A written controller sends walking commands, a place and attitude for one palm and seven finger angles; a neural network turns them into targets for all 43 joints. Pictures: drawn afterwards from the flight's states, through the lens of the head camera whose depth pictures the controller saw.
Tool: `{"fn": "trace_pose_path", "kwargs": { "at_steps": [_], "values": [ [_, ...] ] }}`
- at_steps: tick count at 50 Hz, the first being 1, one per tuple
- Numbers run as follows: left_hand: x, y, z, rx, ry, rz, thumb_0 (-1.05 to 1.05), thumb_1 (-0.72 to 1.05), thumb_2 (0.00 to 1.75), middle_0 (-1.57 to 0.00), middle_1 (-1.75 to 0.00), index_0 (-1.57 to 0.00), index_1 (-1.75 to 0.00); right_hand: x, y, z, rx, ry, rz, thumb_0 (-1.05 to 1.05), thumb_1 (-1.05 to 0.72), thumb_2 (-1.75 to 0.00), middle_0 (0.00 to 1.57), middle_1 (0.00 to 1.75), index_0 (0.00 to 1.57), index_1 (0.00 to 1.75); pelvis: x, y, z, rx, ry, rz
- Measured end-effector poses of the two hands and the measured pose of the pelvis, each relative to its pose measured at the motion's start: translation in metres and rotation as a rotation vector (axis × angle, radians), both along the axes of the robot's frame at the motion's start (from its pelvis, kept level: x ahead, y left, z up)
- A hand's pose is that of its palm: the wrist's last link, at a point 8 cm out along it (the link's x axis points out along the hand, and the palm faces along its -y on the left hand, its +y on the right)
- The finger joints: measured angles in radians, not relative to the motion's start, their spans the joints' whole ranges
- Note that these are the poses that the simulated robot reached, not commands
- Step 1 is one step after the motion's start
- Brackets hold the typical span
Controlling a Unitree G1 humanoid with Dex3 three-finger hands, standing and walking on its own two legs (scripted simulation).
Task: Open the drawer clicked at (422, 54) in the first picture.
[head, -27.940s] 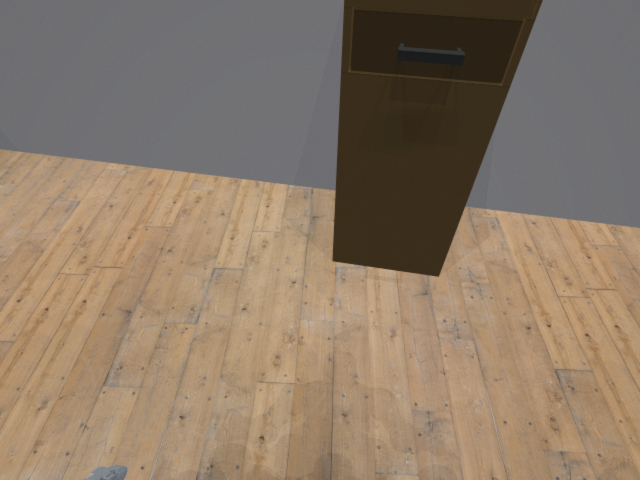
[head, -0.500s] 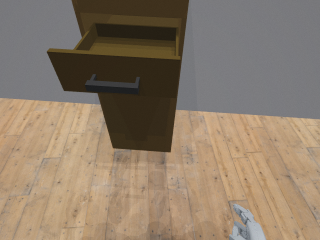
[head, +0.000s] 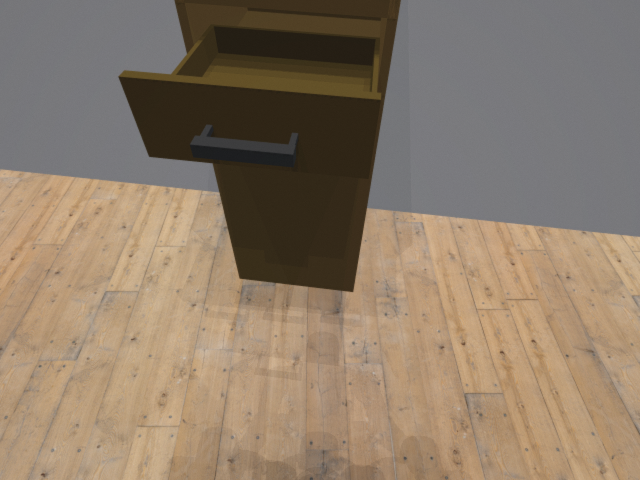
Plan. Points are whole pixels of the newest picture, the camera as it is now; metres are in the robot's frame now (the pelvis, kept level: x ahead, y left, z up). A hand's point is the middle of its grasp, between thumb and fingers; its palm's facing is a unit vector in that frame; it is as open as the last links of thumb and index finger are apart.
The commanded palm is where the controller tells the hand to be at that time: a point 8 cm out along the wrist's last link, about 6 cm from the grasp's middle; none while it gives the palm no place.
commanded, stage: let the arm hang, fingers relaxed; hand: left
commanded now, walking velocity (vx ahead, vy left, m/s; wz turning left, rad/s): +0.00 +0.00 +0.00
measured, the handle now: (247, 142) +0.56 +0.14 +0.12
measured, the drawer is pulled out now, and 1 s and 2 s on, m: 0.30 0.30 0.30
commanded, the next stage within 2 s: look to check the result in 0.76 s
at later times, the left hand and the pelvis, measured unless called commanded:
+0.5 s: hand out of the picture +0.01 +0.23 -0.15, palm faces +0.02 -0.95 -0.32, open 7.3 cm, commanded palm none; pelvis -0.01 +0.00 +0.01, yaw +0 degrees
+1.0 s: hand out of the picture +0.10 +0.23 -0.14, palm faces -0.05 -0.94 -0.34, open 7.3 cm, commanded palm none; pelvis +0.02 -0.01 +0.02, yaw -1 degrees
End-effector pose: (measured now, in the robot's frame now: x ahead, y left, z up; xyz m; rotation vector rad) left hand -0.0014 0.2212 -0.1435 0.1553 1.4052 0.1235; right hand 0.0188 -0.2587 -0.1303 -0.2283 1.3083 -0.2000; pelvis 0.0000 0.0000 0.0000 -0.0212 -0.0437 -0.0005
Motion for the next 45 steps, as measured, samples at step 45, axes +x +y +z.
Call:
{"fn": "trace_pose_path", "kwargs": {
  "at_steps": [45],
  "values": [
    [0.105,0.056,0.045,0.155,-0.201,-0.096,0.0,0.91,0.9,-0.21,-0.3,-0.2,-0.3,0.034,-0.037,0.018,-0.043,-0.016,-0.01,0.01,-0.91,-0.9,0.2,0.3,0.2,0.3,0.011,-0.006,0.019,0.015,-0.001,-0.008]
  ]
}}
